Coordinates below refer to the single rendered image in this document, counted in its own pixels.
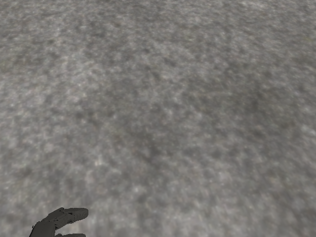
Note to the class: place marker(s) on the robot left hand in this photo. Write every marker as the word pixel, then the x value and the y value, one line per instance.
pixel 57 219

